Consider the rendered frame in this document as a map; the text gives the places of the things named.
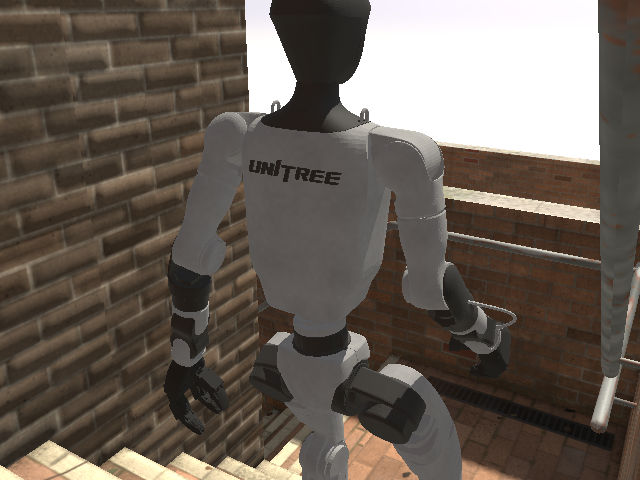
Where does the robot right forearm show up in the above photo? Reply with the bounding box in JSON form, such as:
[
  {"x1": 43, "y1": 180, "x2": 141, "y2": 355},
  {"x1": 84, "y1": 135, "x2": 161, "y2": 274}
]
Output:
[{"x1": 428, "y1": 265, "x2": 501, "y2": 354}]

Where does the robot left shin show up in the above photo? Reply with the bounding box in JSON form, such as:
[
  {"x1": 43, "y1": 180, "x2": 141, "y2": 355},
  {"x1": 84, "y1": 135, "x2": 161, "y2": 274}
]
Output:
[{"x1": 299, "y1": 433, "x2": 348, "y2": 480}]

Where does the right robot upper arm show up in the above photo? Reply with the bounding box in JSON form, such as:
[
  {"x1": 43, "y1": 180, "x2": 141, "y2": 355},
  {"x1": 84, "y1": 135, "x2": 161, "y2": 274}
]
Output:
[{"x1": 370, "y1": 126, "x2": 454, "y2": 310}]

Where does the robot left forearm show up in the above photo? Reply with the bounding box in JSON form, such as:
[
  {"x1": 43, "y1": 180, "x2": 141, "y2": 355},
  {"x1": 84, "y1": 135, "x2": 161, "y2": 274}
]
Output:
[{"x1": 167, "y1": 236, "x2": 212, "y2": 367}]

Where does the left robot hand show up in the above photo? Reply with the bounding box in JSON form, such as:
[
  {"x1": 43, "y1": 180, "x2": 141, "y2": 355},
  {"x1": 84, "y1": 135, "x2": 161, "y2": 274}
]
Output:
[{"x1": 163, "y1": 357, "x2": 229, "y2": 435}]

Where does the right robot hand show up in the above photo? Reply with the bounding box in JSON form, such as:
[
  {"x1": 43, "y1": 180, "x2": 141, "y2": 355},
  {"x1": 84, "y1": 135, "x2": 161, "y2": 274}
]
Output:
[{"x1": 449, "y1": 322, "x2": 511, "y2": 379}]

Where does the robot right thigh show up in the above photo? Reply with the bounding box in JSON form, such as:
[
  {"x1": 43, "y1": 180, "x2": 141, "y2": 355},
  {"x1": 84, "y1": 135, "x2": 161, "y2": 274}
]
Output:
[{"x1": 349, "y1": 364, "x2": 462, "y2": 480}]

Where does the left robot upper arm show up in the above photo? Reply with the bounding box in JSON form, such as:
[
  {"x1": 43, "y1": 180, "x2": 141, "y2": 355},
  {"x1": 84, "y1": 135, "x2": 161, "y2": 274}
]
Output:
[{"x1": 172, "y1": 112, "x2": 267, "y2": 275}]

